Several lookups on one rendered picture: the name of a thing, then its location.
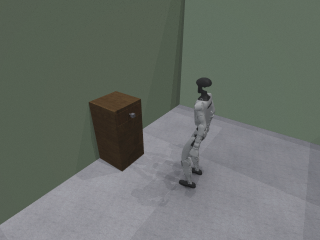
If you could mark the robot left foot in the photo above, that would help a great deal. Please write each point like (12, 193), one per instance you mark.
(185, 183)

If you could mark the humanoid robot head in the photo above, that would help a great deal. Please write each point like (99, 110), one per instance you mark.
(203, 82)

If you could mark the left robot upper arm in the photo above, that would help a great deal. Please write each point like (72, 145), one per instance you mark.
(199, 109)

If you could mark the right robot upper arm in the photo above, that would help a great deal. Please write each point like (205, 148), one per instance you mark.
(212, 105)

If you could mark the robot left forearm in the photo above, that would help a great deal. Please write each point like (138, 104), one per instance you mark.
(199, 137)

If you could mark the cabinet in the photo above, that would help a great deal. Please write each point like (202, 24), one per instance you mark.
(121, 145)

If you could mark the drawer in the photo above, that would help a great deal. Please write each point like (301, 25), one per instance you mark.
(124, 116)

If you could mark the robot right forearm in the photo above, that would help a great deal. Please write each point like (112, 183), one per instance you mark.
(210, 119)

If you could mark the robot left hand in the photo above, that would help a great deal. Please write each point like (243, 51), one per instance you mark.
(194, 152)

